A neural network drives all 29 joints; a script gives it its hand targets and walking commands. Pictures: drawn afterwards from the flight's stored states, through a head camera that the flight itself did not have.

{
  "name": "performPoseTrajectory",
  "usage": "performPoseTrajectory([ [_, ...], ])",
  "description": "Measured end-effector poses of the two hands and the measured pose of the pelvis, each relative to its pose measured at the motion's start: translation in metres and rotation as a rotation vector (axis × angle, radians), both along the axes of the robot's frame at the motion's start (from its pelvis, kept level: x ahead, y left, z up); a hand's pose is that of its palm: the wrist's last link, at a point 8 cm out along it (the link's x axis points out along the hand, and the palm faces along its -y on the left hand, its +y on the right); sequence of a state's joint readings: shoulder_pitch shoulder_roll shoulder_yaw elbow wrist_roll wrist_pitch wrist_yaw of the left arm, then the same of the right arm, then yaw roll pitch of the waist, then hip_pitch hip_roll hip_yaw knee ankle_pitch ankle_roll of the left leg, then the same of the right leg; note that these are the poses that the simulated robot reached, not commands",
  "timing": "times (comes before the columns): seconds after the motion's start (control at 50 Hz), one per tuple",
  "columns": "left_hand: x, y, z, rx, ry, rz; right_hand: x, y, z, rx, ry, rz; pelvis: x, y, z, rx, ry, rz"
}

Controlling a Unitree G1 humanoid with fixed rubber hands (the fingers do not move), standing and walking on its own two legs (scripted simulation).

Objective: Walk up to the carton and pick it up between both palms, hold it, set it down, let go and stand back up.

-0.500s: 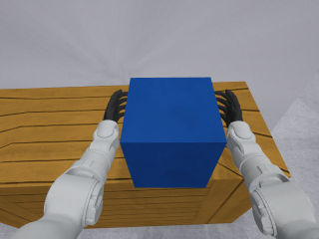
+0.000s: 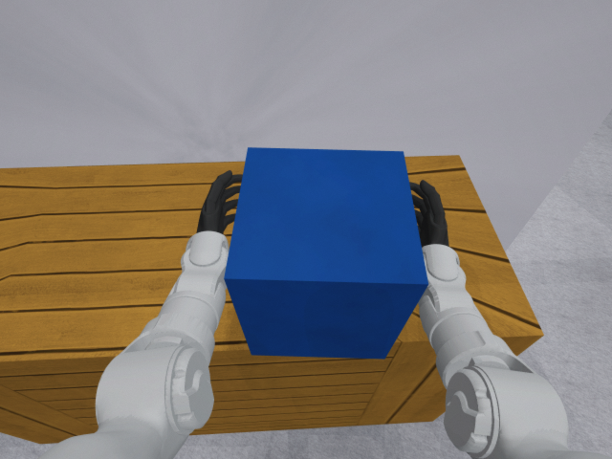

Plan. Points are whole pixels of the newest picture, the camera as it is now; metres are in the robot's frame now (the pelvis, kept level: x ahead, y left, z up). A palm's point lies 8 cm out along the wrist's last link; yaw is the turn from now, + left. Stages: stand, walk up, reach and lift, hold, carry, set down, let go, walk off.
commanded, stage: reach and lift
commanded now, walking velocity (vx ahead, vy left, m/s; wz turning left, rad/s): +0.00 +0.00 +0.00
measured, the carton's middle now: (321, 261) +0.40 -0.02 +0.02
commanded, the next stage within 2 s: none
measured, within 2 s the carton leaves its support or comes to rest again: leaves its support in 0.88 s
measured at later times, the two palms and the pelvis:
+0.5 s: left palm (214, 231) +0.42 +0.13 +0.07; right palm (435, 247) +0.38 -0.18 +0.06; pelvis +0.02 +0.00 +0.01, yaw +0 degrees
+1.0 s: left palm (209, 237) +0.40 +0.13 +0.08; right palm (437, 254) +0.37 -0.17 +0.07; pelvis +0.01 +0.00 +0.01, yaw +1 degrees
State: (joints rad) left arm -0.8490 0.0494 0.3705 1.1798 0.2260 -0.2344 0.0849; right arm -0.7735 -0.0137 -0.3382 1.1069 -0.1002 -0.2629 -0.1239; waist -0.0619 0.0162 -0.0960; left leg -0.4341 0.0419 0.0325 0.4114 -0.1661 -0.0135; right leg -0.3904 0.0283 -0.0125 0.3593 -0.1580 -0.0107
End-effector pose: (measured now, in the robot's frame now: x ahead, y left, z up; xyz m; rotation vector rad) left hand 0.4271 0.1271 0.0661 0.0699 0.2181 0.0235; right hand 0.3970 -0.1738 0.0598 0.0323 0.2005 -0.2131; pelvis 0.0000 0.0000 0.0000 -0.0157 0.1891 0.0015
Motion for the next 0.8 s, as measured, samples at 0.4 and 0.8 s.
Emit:
performPoseTrajectory([
  [0.4,-0.007,-0.002,0.002,0.002,-0.004,-0.043,-0.017,-0.002,0.003,-0.089,-0.005,-0.002,0.019,-0.004,0.008,0.009,-0.144,0.000],
  [0.8,-0.020,0.002,0.003,-0.005,-0.016,-0.017,-0.021,0.001,0.005,-0.095,-0.029,0.023,0.016,-0.005,0.008,0.013,-0.146,0.016],
])
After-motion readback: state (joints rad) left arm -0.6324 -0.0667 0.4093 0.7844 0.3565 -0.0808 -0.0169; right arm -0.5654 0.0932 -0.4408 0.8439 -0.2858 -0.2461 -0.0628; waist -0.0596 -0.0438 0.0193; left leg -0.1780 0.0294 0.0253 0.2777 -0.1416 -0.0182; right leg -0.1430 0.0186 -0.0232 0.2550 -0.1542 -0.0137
